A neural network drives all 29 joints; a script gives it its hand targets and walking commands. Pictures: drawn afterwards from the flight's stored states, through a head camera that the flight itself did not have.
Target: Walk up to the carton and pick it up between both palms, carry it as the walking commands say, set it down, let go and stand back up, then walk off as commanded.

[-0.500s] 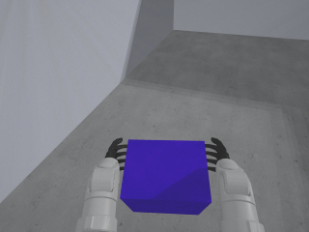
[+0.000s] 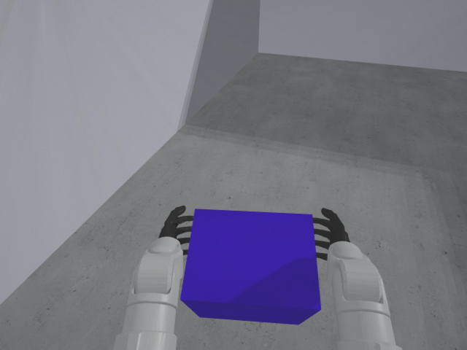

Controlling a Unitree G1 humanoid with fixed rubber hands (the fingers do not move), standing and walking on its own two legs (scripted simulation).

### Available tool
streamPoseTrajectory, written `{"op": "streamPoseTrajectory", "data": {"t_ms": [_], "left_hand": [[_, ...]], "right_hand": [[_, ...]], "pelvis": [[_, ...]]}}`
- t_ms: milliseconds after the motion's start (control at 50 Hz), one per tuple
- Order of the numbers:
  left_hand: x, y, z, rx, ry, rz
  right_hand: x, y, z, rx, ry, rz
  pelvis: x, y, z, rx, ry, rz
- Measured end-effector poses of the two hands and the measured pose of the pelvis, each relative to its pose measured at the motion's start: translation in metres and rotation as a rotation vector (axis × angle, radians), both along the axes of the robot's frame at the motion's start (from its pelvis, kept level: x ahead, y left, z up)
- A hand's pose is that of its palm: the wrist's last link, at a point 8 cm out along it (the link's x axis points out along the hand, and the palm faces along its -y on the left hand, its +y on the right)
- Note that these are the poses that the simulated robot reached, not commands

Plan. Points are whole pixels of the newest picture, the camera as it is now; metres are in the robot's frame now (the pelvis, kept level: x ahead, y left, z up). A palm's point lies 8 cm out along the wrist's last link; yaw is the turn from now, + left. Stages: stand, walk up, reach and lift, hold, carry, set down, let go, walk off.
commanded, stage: carry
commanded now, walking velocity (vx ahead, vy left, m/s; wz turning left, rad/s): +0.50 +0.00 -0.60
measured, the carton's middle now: (250, 270) +0.30 +0.00 -0.02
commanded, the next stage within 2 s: none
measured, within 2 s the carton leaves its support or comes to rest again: neither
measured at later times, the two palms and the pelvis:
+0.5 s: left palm (233, 159) +0.52 +0.05 +0.09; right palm (362, 180) +0.45 -0.23 +0.09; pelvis +0.21 -0.01 +0.00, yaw -17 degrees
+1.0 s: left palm (307, 114) +0.82 -0.18 +0.05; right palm (404, 136) +0.70 -0.43 +0.05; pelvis +0.50 -0.17 -0.01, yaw -29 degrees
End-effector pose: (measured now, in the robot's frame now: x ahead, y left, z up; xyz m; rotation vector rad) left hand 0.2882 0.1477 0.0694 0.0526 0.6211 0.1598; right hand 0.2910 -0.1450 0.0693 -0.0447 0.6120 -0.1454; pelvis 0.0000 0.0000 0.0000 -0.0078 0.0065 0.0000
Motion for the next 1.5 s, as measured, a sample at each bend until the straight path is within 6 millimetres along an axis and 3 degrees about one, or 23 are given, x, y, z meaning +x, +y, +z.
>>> {"op": "streamPoseTrajectory", "data": {"t_ms": [80,200,300,440,540,640,720,860,960,1140,1220,1300,1380,1500], "left_hand": [[0.026,-0.018,0.008,-0.005,0.014,-0.005],[0.077,-0.065,0.017,-0.001,0.043,-0.049],[0.119,-0.075,0.021,-0.015,0.107,-0.062],[0.204,-0.086,0.022,-0.041,0.080,-0.130],[0.259,-0.116,0.018,-0.040,0.155,-0.221],[0.323,-0.162,0.025,-0.042,0.156,-0.323],[0.374,-0.199,0.023,-0.040,0.133,-0.372],[0.466,-0.266,-0.003,-0.033,0.111,-0.361],[0.514,-0.305,-0.019,0.018,0.222,-0.372],[0.627,-0.404,0.010,0.018,0.140,-0.514],[0.686,-0.448,0.016,0.007,0.095,-0.603],[0.745,-0.486,0.006,-0.015,0.092,-0.655],[0.780,-0.525,0.002,0.010,0.166,-0.707],[0.827,-0.604,0.021,-0.006,0.156,-0.830]], "right_hand": [[0.016,-0.016,0.006,-0.001,0.016,-0.047],[0.046,-0.054,0.012,-0.004,0.051,-0.210],[0.080,-0.063,0.019,0.016,0.113,-0.252],[0.144,-0.071,0.025,0.008,0.081,-0.330],[0.172,-0.094,0.023,-0.008,0.158,-0.420],[0.209,-0.129,0.033,-0.003,0.156,-0.529],[0.250,-0.162,0.033,0.003,0.134,-0.577],[0.342,-0.230,0.000,0.020,0.116,-0.560],[0.388,-0.267,-0.020,0.044,0.234,-0.572],[0.466,-0.346,0.004,0.058,0.149,-0.705],[0.507,-0.377,0.011,0.050,0.101,-0.783],[0.553,-0.405,0.007,0.031,0.097,-0.837],[0.576,-0.432,0.006,0.046,0.178,-0.900],[0.599,-0.484,0.026,0.044,0.159,-1.029]], "pelvis": [[0.024,-0.008,0.001,0.002,0.036,-0.055],[0.065,-0.026,-0.002,-0.009,0.081,-0.063],[0.104,-0.027,0.008,0.030,0.109,-0.117],[0.177,-0.015,-0.006,0.038,0.097,-0.235],[0.231,-0.018,0.004,0.024,0.102,-0.318],[0.287,-0.032,0.012,-0.013,0.108,-0.368],[0.335,-0.055,0.007,-0.027,0.101,-0.404],[0.426,-0.123,-0.027,-0.035,0.071,-0.437],[0.478,-0.156,-0.012,-0.013,0.087,-0.474],[0.591,-0.203,0.005,0.036,0.084,-0.594],[0.656,-0.225,-0.003,0.042,0.076,-0.648],[0.720,-0.248,-0.016,0.057,0.071,-0.731],[0.763,-0.269,-0.003,0.057,0.079,-0.822],[0.822,-0.311,0.013,0.021,0.091,-0.904]]}}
